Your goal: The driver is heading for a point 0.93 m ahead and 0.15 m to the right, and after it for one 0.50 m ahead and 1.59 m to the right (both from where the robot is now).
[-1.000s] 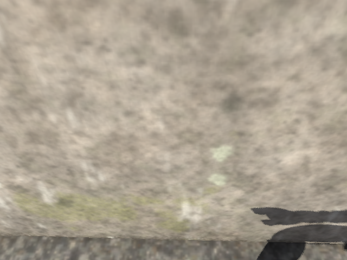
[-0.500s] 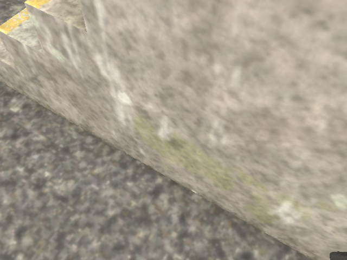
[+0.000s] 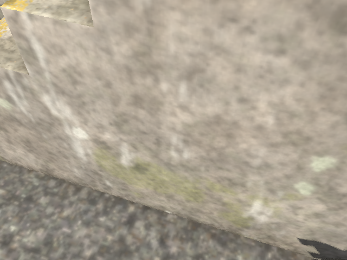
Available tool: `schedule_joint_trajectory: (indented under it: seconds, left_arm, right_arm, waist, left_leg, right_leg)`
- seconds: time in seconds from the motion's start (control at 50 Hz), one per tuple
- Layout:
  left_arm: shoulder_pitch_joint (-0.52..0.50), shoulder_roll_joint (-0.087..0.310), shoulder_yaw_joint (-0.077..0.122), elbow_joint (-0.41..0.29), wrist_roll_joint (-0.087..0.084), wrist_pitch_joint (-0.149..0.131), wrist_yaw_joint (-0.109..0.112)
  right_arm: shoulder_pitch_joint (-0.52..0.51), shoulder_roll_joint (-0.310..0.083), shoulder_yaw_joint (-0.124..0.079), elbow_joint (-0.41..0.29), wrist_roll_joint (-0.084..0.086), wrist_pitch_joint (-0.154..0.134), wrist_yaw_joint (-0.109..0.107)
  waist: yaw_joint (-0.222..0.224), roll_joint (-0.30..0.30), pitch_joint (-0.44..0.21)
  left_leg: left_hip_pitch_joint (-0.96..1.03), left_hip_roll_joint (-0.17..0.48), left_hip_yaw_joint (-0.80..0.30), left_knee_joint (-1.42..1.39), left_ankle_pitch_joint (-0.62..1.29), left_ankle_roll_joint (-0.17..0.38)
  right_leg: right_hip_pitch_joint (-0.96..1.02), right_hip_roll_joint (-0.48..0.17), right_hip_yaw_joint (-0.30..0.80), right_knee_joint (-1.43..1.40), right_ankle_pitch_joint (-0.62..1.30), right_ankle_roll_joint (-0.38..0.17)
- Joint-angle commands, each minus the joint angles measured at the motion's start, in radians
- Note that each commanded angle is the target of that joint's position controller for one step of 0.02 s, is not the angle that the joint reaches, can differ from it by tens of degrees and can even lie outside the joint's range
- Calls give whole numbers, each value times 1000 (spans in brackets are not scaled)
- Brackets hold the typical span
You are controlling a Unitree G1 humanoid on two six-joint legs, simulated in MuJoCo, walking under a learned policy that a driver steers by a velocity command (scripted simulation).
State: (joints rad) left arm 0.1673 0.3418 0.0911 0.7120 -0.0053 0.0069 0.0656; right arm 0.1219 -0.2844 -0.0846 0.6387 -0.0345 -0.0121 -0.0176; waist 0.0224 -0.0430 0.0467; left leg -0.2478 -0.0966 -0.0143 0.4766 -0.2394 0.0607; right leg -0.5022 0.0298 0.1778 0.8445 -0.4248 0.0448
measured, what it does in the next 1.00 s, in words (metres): steps to the right, turning right: right foot, then left foot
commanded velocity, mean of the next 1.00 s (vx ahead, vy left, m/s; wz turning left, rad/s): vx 0.21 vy -0.01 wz -0.31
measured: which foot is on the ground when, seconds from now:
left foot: down 0.00-0.50, up 0.52-0.86, down 0.88-1.00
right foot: up 0.00-0.48, down 0.50-0.88, up 0.90-1.00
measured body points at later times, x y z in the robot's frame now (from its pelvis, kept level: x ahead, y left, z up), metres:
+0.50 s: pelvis +0.00 -0.07 +0.00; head +0.02 -0.10 +0.44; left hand +0.33 +0.04 -0.05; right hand -0.06 -0.39 -0.12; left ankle +0.00 +0.09 -0.73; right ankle -0.06 -0.17 -0.74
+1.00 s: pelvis +0.02 -0.16 -0.01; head +0.06 -0.17 +0.44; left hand +0.36 -0.04 -0.05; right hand +0.00 -0.47 -0.11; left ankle +0.11 -0.12 -0.73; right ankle -0.06 -0.27 -0.63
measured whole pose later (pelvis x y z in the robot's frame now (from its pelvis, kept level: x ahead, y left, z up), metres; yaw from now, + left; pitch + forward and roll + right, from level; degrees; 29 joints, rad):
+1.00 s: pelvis +0.02 -0.16 -0.01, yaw -16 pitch +2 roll +0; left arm -0.09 0.25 0.01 0.59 0.04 0.01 0.09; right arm 0.27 -0.33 -0.07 0.77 -0.01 -0.07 -0.03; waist -0.10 0.00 0.07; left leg -0.40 -0.09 0.01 0.52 -0.15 0.10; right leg -0.54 0.09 0.11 1.28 -0.51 0.06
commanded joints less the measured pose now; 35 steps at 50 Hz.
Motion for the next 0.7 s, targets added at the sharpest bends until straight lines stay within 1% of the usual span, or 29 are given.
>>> schedule_joint_trajectory:
  seconds: [0.02, 0.04, 0.06, 0.1, 0.14, 0.16, 0.2, 0.24, 0.26, 0.28, 0.3, 0.34, 0.36, 0.38, 0.4, 0.42, 0.46, 0.48, 0.5, 0.52, 0.54, 0.56, 0.58, 0.6, 0.62, 0.64, 0.66, 0.68, 0.7]
  left_arm:
    - [16, 157, 51, -79, 4, -13, -1]
    - [36, 143, 50, -67, 8, -7, 0]
    - [26, 115, 41, -75, 5, -6, -6]
    - [-49, 76, 22, -122, -7, -15, -16]
    - [-95, 47, 6, -160, -10, -28, -28]
    - [-90, 43, -1, -165, -6, -28, -32]
    - [-105, 54, -2, -173, -7, -20, -37]
    - [-136, 65, -3, -191, -4, -15, -40]
    - [-145, 69, -4, -203, -1, -13, -51]
    - [-149, 71, -5, -208, -5, -17, -58]
    - [-160, 66, -8, -219, -13, -19, -71]
    - [-187, 48, -15, -231, -24, -18, -78]
    - [-196, 37, -18, -236, -22, -19, -81]
    - [-258, 16, -22, -257, -6, -18, -72]
    - [-250, -1, -28, -259, 0, -17, -70]
    - [-246, -11, -31, -260, -2, -17, -67]
    - [-136, 3, -27, -227, -2, -16, -73]
    - [-26, 23, -13, -178, 3, -18, -69]
    - [139, 97, 22, -100, 4, -21, -55]
    - [263, 226, 54, -48, 8, -30, -37]
    - [219, 280, 61, -70, 33, -46, -33]
    - [149, 194, 40, -84, 39, -61, -36]
    - [41, 116, 14, -88, 40, -64, -33]
    - [-67, 44, -10, -89, 32, -66, -31]
    - [-154, 15, -24, -88, 34, -71, -28]
    - [-201, 22, -27, -88, 41, -78, -25]
    - [-221, 72, -14, -104, 43, -74, -20]
    - [-185, 123, 2, -89, 31, -64, -4]
    - [-183, 129, 3, -88, 30, -49, 13]
  right_arm:
    - [-129, -65, -9, -110, -8, -42, -15]
    - [-147, -71, -9, -110, 8, -46, -25]
    - [-132, -82, -7, -106, 18, -42, -34]
    - [-50, -105, -9, -82, 13, -24, -48]
    - [-8, -121, -9, -66, 2, 2, -63]
    - [6, -131, -10, -64, -1, 23, -63]
    - [16, -160, -21, -64, 3, 35, -57]
    - [21, -182, -31, -56, 17, 21, -46]
    - [38, -197, -35, -41, 17, 11, -35]
    - [52, -210, -43, -31, 23, -3, -28]
    - [68, -215, -48, -23, 23, -23, -23]
    - [93, -204, -51, 8, 19, -52, -21]
    - [105, -205, -53, 23, 12, -61, -15]
    - [62, -199, -47, 32, -7, -64, -20]
    - [66, -202, -49, 46, -5, -64, -17]
    - [49, -210, -51, 58, 8, -58, -19]
    - [25, -228, -53, 71, 30, -50, -19]
    - [-15, -208, -44, 71, 39, -47, -19]
    - [-46, -151, -24, 61, 32, -49, -22]
    - [-118, -72, 8, -7, -18, -63, -28]
    - [-142, -68, 27, -49, -12, -94, -16]
    - [-109, -129, 21, -10, 20, -104, 0]
    - [-98, -139, 23, 13, 21, -103, -2]
    - [-72, -127, 29, 42, 7, -95, -15]
    - [-28, -111, 36, 77, -5, -85, -18]
    - [16, -96, 40, 99, -2, -75, -19]
    - [66, -120, 38, 138, 20, -65, -19]
    - [60, -109, 43, 118, 28, -64, -12]
    - [38, -95, 48, 101, 34, -61, -3]
  waist:
    - [60, 123, -84]
    - [64, 92, -95]
    - [50, 85, -89]
    - [-6, 93, -98]
    - [-33, 115, -118]
    - [-46, 135, -138]
    - [-67, 120, -162]
    - [-81, 135, -137]
    - [-86, 152, -119]
    - [-90, 170, -124]
    - [-97, 161, -90]
    - [-103, 139, -79]
    - [-110, 127, -77]
    - [-110, 94, -55]
    - [-104, 90, -86]
    - [-89, 96, -103]
    - [-31, 145, -162]
    - [30, 133, -190]
    - [104, 40, -204]
    - [136, -246, -163]
    - [96, -286, -253]
    - [73, -151, -244]
    - [11, -132, -176]
    - [-46, -71, -158]
    - [-94, -72, -143]
    - [-121, -77, -149]
    - [-97, -44, -83]
    - [-88, -40, -111]
    - [-83, -41, -124]
  left_leg:
    - [139, 397, -277, -203, 385, 146]
    - [144, 357, -184, -167, 467, 117]
    - [130, 328, -109, -156, 547, 109]
    - [154, 301, -29, -155, 614, 125]
    - [224, 321, -11, -147, 659, 152]
    - [262, 335, -1, -152, 668, 161]
    - [266, 371, -5, -206, 362, 169]
    - [236, 400, -32, -276, 35, 166]
    - [243, 407, -40, -301, -87, 158]
    - [255, 427, -60, -327, -201, 142]
    - [269, 441, -61, -337, -236, 129]
    - [316, 470, -48, -347, -244, 106]
    - [330, 474, -25, -336, -212, 96]
    - [307, 454, 50, -278, 20, 87]
    - [306, 437, 104, -234, 132, 77]
    - [281, 442, 133, -198, 221, 71]
    - [230, 432, 179, -124, 290, 44]
    - [171, 392, 222, -19, 383, 16]
    - [31, 312, 275, 206, 414, -33]
    - [-419, 214, 267, 535, -193, -120]
    - [-642, 138, 124, 743, -345, -148]
    - [-631, 192, 29, 766, -284, -131]
    - [-572, 225, 27, 718, -200, -129]
    - [-460, 244, 13, 624, -139, -127]
    - [-324, 222, 40, 547, -78, -133]
    - [-207, 188, 64, 489, -41, -133]
    - [-253, 116, 104, 481, -104, -140]
    - [-274, 119, 97, 452, -89, -133]
    - [-279, 133, 89, 408, -51, -124]
  right_leg:
    - [-219, -76, -27, 423, -48, 33]
    - [-221, -94, -54, 475, 17, 44]
    - [-225, -111, -81, 486, 67, 56]
    - [-244, -117, -132, 439, 133, 80]
    - [-263, -131, -146, 345, 136, 93]
    - [-260, -139, -147, 321, 125, 101]
    - [-230, -162, -157, 264, 113, 97]
    - [-210, -172, -168, 210, 91, 81]
    - [-218, -173, -171, 182, 77, 67]
    - [-217, -175, -174, 164, 60, 47]
    - [-229, -184, -169, 142, 52, 31]
    - [-237, -195, -157, 83, 21, 1]
    - [-233, -189, -168, 55, -6, -11]
    - [-192, -190, -174, -6, 20, -4]
    - [-132, -168, -200, -53, 3, -7]
    - [-74, -157, -222, -85, -4, -18]
    - [97, -119, -260, -193, 29, -55]
    - [253, -71, -292, -307, 92, -87]
    - [472, -7, -292, -388, 123, -131]
    - [756, -195, 52, -414, 523, -222]
    - [785, -376, 342, -495, 657, -394]
    - [740, -390, 258, -526, 715, -404]
    - [633, -350, 109, -504, 869, -356]
    - [533, -277, -14, -491, 961, -290]
    - [414, -221, -126, -498, 1082, -249]
    - [344, -186, -218, -510, 1167, -216]
    - [389, -231, -199, -465, 1384, -178]
    - [412, -253, -208, -464, 1368, -161]
    - [426, -261, -229, -466, 1295, -146]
